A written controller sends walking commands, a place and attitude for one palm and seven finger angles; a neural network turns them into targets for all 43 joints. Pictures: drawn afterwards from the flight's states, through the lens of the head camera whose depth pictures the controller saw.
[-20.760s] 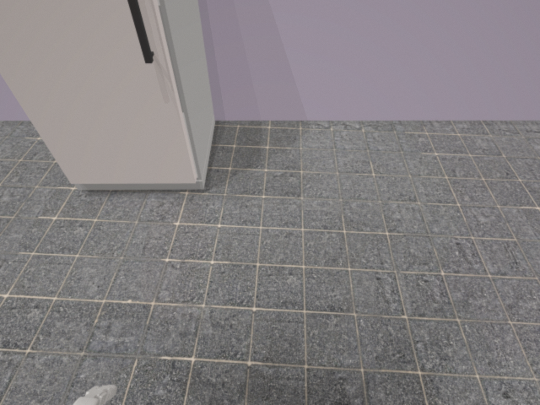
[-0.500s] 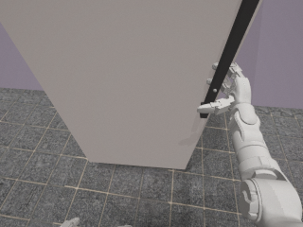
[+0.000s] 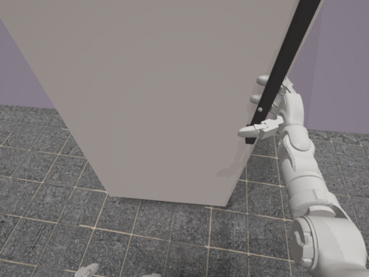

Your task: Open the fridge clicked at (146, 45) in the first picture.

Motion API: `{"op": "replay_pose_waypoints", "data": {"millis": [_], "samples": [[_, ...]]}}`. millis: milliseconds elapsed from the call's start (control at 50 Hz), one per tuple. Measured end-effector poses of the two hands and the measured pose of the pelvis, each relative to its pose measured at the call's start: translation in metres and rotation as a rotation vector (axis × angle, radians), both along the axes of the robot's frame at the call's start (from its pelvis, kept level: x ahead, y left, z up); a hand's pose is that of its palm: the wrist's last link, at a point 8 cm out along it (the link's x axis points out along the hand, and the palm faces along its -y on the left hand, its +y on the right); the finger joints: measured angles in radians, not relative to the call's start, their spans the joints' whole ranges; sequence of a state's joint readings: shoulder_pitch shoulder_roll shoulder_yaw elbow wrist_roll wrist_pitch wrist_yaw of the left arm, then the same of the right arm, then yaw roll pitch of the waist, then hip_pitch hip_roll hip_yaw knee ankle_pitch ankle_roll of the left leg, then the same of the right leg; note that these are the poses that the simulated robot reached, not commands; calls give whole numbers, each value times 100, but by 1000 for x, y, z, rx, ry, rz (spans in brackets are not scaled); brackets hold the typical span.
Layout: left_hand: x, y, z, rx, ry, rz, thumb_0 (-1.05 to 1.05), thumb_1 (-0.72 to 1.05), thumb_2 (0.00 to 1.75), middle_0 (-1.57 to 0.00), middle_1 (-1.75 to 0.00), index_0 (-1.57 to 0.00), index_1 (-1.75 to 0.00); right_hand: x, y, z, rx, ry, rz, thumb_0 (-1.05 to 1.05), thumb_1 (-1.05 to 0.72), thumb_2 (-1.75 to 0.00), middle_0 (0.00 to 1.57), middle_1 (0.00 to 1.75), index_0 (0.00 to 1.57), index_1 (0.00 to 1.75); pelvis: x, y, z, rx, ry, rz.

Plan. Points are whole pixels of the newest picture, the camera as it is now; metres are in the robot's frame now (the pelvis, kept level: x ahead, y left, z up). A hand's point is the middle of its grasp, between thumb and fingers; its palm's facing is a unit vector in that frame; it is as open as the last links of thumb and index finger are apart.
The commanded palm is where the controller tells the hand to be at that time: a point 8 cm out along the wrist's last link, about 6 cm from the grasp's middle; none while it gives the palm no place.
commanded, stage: grip the handle and tug to test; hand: right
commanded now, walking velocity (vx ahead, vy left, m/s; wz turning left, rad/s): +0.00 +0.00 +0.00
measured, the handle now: (270, 83) +0.51 -0.11 +0.16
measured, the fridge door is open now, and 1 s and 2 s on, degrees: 0 0 4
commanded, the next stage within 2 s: pull the door a little, standing still in 1.46 s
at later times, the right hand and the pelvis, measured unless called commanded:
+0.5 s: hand (259, 111) +0.45 -0.09 +0.13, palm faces -0.06 +1.00 +0.00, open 9.2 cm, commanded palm +0.42 -0.15 +0.13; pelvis +0.00 +0.00 +0.00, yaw +0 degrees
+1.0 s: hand (259, 110) +0.45 -0.09 +0.13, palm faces -0.06 +1.00 +0.00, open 5.8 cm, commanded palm +0.43 -0.14 +0.13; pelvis +0.00 +0.00 +0.00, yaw +0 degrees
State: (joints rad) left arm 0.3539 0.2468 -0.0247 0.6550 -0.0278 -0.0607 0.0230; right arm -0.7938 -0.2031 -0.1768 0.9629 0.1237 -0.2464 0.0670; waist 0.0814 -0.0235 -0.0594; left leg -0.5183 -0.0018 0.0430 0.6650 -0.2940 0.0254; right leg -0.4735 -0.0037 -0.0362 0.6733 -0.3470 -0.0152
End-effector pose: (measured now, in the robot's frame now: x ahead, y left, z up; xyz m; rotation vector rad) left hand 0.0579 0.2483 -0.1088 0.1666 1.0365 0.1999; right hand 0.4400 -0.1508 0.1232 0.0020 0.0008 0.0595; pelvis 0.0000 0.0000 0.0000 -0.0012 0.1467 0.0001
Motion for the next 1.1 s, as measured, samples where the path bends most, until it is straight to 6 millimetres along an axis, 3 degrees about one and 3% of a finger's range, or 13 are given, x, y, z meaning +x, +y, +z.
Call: {"op": "replay_pose_waypoints", "data": {"millis": [120,240,740,1100], "samples": [[-2,0,-2,-3,10,-3,1,91,90,-20,-30,-20,-30,0,4,1,-6,-2,1,-1,49,-31,32,121,32,121,0,0,0,0,2,-2],[-3,1,-1,-1,6,4,1,91,90,-20,-30,-20,-30,-1,5,1,-1,-4,1,-1,36,-36,32,123,32,122,1,0,0,-1,-1,3],[14,1,3,-4,-39,-11,1,91,90,-20,-30,-20,-30,-9,4,5,-6,-13,-10,1,-71,-82,40,134,38,134,2,2,2,-2,-18,0],[8,2,1,1,-12,-19,1,91,90,-20,-30,-20,-30,-8,4,5,-4,-13,-4,1,-69,-84,40,137,38,137,0,1,2,-1,-11,-7]]}}
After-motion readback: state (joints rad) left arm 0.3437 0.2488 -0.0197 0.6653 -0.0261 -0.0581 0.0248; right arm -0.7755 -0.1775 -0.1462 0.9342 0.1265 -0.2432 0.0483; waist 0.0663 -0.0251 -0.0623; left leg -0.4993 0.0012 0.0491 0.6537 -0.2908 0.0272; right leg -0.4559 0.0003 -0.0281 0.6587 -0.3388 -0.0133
